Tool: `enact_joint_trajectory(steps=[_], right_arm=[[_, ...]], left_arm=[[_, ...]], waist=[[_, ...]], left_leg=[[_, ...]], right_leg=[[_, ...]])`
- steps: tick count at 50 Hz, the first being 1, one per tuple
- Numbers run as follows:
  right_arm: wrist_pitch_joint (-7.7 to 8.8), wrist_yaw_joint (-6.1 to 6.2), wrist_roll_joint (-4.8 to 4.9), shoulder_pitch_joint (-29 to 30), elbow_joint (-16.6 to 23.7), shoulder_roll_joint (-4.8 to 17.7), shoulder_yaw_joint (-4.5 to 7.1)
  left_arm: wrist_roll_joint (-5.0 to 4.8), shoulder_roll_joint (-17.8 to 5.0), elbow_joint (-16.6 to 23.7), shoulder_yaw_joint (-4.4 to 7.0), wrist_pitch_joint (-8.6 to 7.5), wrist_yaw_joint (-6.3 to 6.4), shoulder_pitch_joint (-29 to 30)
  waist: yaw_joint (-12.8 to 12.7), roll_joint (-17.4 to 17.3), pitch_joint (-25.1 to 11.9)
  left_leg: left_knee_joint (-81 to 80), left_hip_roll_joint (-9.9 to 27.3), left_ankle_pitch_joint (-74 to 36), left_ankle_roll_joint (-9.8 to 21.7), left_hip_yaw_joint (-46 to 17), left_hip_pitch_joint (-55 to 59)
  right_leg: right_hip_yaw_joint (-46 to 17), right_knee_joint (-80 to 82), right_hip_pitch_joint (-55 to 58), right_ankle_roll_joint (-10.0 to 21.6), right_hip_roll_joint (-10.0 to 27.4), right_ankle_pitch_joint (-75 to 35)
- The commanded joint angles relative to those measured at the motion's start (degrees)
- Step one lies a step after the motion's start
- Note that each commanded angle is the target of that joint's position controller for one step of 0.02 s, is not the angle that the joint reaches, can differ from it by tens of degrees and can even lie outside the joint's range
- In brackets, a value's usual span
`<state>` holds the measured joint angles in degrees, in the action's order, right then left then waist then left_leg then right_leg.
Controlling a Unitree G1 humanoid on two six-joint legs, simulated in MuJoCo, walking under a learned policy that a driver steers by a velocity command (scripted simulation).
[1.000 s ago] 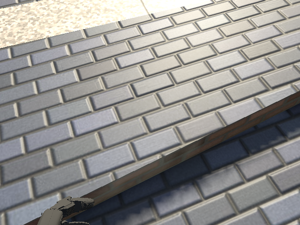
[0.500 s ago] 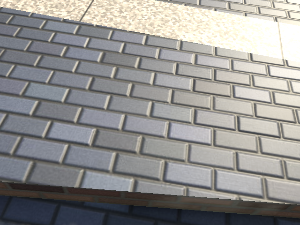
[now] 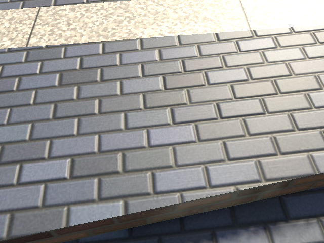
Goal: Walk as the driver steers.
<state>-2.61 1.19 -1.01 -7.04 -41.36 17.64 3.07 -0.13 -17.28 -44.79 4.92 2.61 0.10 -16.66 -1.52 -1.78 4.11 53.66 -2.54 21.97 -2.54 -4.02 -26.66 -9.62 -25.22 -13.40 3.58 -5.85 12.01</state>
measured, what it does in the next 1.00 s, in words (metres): walks ahead, turning left: left foot, then right foot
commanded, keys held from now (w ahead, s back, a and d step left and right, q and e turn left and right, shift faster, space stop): e+shift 0.08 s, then shift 0.12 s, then q+shift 0.04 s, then w+q+shift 0.58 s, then w+shift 0.04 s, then w+e+shift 0.14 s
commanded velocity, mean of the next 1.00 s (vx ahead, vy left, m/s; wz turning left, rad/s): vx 0.53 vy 0.00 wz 0.21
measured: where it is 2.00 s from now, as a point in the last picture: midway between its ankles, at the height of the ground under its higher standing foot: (139, 82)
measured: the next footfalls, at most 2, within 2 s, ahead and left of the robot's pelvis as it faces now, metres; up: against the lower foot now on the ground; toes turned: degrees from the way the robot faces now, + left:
left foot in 0.22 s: +0.08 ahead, +0.12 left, +0.00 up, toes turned -19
right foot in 0.52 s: +0.05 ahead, -0.09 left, +0.00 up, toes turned +0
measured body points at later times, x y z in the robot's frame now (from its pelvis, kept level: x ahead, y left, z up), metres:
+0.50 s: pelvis +0.04 +0.03 +0.01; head +0.06 +0.04 +0.45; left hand +0.23 +0.27 -0.10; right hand +0.03 -0.26 -0.11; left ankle +0.05 +0.13 -0.74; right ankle +0.01 -0.09 -0.73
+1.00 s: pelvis +0.29 +0.12 -0.03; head +0.32 +0.13 +0.42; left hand +0.25 +0.38 -0.16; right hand +0.53 -0.09 -0.13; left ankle +0.32 +0.18 -0.74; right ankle +0.12 -0.09 -0.59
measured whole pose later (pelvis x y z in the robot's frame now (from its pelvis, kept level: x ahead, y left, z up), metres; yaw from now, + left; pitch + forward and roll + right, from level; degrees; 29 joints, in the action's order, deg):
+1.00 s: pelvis +0.29 +0.12 -0.03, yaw +17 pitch +2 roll +0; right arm 1.4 -1.8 -3.6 -7.9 -40.9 16.9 2.3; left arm -0.3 -14.9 -48.8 1.1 -4.3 0.5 -19.7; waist -1.4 0.3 1.7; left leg 40.6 -3.4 17.2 7.0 6.8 -25.3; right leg -2.5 -80.2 -14.0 3.1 2.0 17.1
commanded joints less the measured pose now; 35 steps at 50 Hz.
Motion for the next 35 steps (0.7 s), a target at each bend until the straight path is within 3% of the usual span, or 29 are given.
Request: enact_joint_trajectory(steps=[1, 6, 9, 10, 11, 12, 13, 14, 15, 17, 19, 21, 23, 25, 26, 27, 28, 29, 30, 32, 35], right_arm=[[1.15, -0.08, 0.28, 3.65, 4.96, 3.02, 0.23], [2.11, 0.52, 0.77, 0.58, 4.48, 5.14, 0.22], [2.67, 1.26, 0.61, -4.64, 3.2, 5.25, 0.2], [3.0, 1.69, 0.13, -5.47, 2.93, 6.0, 0.36], [3.18, 2.02, -0.66, -3.8, 3.67, 9.04, 0.55], [2.66, 1.41, -1.09, -0.51, 4.9, 13.17, 0.99], [2.51, 0.48, -1.19, -4.85, 2.53, 10.48, 0.79], [2.34, -0.53, -0.7, -5.43, 0.99, 8.0, 0.24], [1.97, -1.2, -0.3, -4.16, 0.33, 7.84, 0.35], [2.2, -1.75, -0.04, -6.89, -1.07, 8.38, 0.81], [2.87, -1.99, 0.35, -10.91, -3.16, 9.27, 1.53], [3.28, -1.89, 0.62, -11.14, -3.97, 10.12, 2.38], [3.03, -2.15, 0.38, -7.44, -3.01, 10.27, 3.07], [2.81, -2.14, 0.34, -3.43, -1.49, 8.82, 3.41], [3.51, -2.09, 1.15, -1.51, -0.11, 6.68, 3.14], [4.25, -2.27, 3.06, -3.15, 1.58, 0.45, 1.44], [4.62, -2.01, 1.94, 0.26, 4.01, 1.88, 0.83], [4.48, -2.5, 1.0, 2.19, 4.48, 4.57, 1.26], [4.25, -3.2, 0.42, 0.23, 3.24, 5.11, 1.62], [3.35, -4.55, -0.93, -2.79, 1.8, 5.15, 1.79], [2.94, -5.87, -0.87, 1.62, 3.92, 3.71, 1.1]], left_arm=[[0.21, -9.96, 3.44, 3.03, -0.2, 0.17, -1.78], [0.83, -11.21, 5.14, 3.53, 0.04, -0.44, 1.74], [0.53, -10.22, 5.65, 2.82, 0.1, -0.31, 5.51], [0.2, -9.05, 5.63, 2.28, -0.01, -0.01, 5.44], [0.34, -5.02, 5.38, 1.0, -0.19, 0.15, 1.87], [0.62, -5.48, 5.77, 1.01, -0.13, 0.7, 0.56], [1.96, -7.37, 4.7, 0.94, -0.19, 0.93, 0.33], [2.31, -7.37, 4.07, 0.62, -0.58, 0.3, 1.05], [2.97, -8.16, 4.03, 0.56, -0.99, -0.56, 2.16], [3.45, -7.86, 4.2, 0.06, -2.16, -1.72, 5.37], [3.11, -5.99, 5.33, -0.83, -3.45, -2.07, 9.69], [2.22, -4.59, 6.26, -1.56, -4.45, -1.78, 11.79], [0.95, -3.85, 5.93, -1.91, -5.11, -0.75, 9.72], [0.29, -4.81, 3.82, -1.51, -5.44, 1.37, 2.41], [0.93, -8.69, 2.34, -0.48, -5.83, 2.58, -4.24], [1.65, -13.28, 2.94, 0.43, -5.98, 3.46, -4.84], [2.8, -15.69, 4.06, 1.17, -5.9, 3.61, 0.82], [3.3, -11.06, 4.58, 0.33, -6.37, 3.04, 3.52], [2.82, -7.84, 4.73, -0.61, -6.97, 2.39, 4.65], [2.55, -6.81, 3.81, -1.08, -7.85, 2.06, 2.45], [2.47, -6.83, 1.76, -1.02, -8.83, 0.69, -1.02]], waist=[[-1.43, 8.16, -6.29], [-0.68, 10.63, -7.88], [2.58, 10.85, -7.72], [2.97, 8.49, -7.23], [0.59, -3.21, -7.82], [-0.23, -10.7, -5.94], [0.82, -7.98, -7.99], [0.69, -7.08, -5.47], [0.09, -8.68, -1.77], [1.71, -9.02, -0.39], [3.31, -7.02, -0.54], [3.02, -7.45, -0.48], [0.77, -7.65, -0.95], [-3.47, -3.96, -1.96], [-6.2, -2.27, -5.1], [-5.97, 11.24, -9.69], [-4.53, 12.27, -5.68], [-2.87, 7.23, -2.84], [-1.37, 5.7, -1.79], [-0.76, 6.48, -1.94], [-1.28, 6.37, 1.19]], left_leg=[[-4.71, -0.53, 0.11, -0.84, -0.6, -6.54], [-13.78, -1.87, 0.0, 0.81, -0.69, 2.89], [-27.44, -1.61, -6.19, 2.13, 0.25, 14.97], [-34.04, 0.95, -9.28, 2.97, -1.83, 19.57], [-41.34, 12.87, -5.22, 5.57, -15.15, 21.78], [-43.17, 21.91, -9.91, 12.08, -29.48, 18.5], [-43.75, 22.24, 3.74, 15.76, -32.49, 16.02], [-45.83, 18.42, 18.23, 14.93, -30.53, 16.08], [-46.97, 15.13, 20.07, 13.37, -27.13, 15.11], [-47.25, 10.91, 13.92, 12.63, -24.21, 15.45], [-46.62, 9.04, 10.9, 12.93, -24.06, 16.69], [-45.44, 7.65, 8.9, 13.35, -24.89, 16.3], [-42.82, 5.0, 6.02, 12.46, -24.28, 11.57], [-36.8, 1.24, 3.38, 8.64, -21.46, 0.43], [-30.48, -2.38, 4.13, 4.17, -16.16, -13.46], [-11.94, -5.15, 7.05, 3.56, -7.42, -21.34], [-2.73, 0.27, 2.1, 4.41, -3.47, -26.53], [2.58, 4.52, -1.88, 4.63, -3.32, -26.33], [5.45, 4.64, -4.42, 4.37, -2.93, -26.42], [12.39, 5.13, -7.06, 3.88, -0.01, -26.47], [16.07, 7.29, -11.81, 4.0, 2.21, -28.02]], right_leg=[[-17.6, 4.1, 11.26, 9.15, 12.56, -17.37], [-21.31, 2.24, 7.02, 7.0, 11.38, -19.62], [-20.94, -0.31, 0.92, 3.11, 8.92, -17.89], [-19.41, -2.39, -2.49, 0.78, 6.86, -10.56], [-11.89, -11.13, -5.54, -1.98, 1.69, 5.68], [-2.88, -17.92, -11.64, -3.4, -7.02, 20.59], [-3.87, -24.69, -9.21, -3.1, -2.6, 19.84], [-2.22, -27.18, -11.38, -2.74, -1.19, 16.88], [2.52, -28.0, -13.38, -3.32, 1.21, 14.1], [6.79, -26.36, -13.27, -4.67, 2.32, 11.4], [7.58, -20.93, -12.24, -5.55, 1.6, 11.68], [7.41, -12.63, -9.28, -5.47, 0.83, 12.84], [7.52, -1.06, -0.58, -4.31, -0.23, 12.96], [9.28, 11.92, 17.07, -2.78, 1.1, 0.91], [6.15, 11.26, 34.13, -1.47, 7.27, 2.32], [-10.28, 14.22, 38.98, 1.13, 23.84, 19.23], [-22.21, 17.3, 27.12, 6.24, 32.59, 29.54], [-20.18, 17.26, 22.19, 6.96, 31.27, 29.68], [-14.64, 17.63, 20.9, 5.55, 27.59, 25.48], [-4.04, 18.58, 20.25, 3.66, 23.03, 15.63], [6.52, 19.7, 16.9, 2.36, 19.93, 4.62]])
Velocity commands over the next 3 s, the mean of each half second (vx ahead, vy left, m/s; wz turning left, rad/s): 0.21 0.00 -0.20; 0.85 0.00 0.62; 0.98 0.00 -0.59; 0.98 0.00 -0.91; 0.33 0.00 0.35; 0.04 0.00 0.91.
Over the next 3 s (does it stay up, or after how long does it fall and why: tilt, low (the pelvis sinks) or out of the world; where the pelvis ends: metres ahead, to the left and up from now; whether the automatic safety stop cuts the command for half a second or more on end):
stays up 1.53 0.12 0.14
